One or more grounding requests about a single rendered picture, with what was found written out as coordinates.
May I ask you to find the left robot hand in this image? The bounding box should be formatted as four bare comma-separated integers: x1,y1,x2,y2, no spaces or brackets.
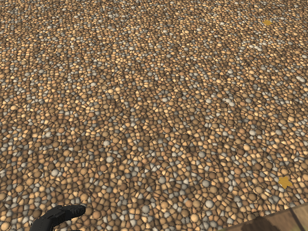
29,205,86,231

